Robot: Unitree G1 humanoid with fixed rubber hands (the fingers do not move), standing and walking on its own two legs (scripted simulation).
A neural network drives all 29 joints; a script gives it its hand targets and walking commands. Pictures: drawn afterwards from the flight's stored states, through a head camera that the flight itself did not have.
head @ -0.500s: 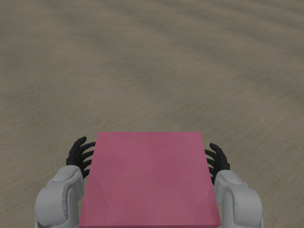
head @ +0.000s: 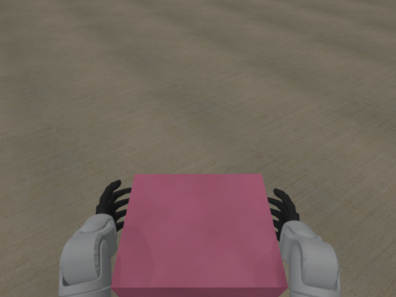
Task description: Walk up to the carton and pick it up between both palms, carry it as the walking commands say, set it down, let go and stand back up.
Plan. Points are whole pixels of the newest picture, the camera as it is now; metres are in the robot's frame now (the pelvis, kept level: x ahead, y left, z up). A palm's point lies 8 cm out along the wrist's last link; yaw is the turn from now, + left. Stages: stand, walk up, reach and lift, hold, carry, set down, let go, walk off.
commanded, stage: carry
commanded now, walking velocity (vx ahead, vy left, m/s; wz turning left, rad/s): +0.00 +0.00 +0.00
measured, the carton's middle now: (198, 250) +0.25 +0.00 -0.01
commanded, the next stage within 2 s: none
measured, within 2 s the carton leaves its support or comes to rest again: neither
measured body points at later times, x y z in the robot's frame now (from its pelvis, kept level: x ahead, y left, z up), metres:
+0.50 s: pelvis +0.02 +0.01 +0.00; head +0.00 +0.01 +0.45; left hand +0.30 +0.19 +0.07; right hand +0.29 -0.15 +0.06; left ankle -0.13 +0.10 -0.72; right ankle +0.02 -0.11 -0.73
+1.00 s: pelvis -0.02 +0.00 +0.00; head -0.04 -0.01 +0.45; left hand +0.26 +0.17 +0.05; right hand +0.25 -0.17 +0.04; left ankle -0.13 +0.09 -0.73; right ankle +0.02 -0.11 -0.73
